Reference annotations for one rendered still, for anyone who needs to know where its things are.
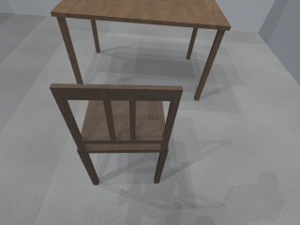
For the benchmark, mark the table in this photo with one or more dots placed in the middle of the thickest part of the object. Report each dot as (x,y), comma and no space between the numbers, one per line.
(204,14)

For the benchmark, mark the chair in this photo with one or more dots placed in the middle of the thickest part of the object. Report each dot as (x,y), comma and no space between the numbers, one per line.
(120,118)

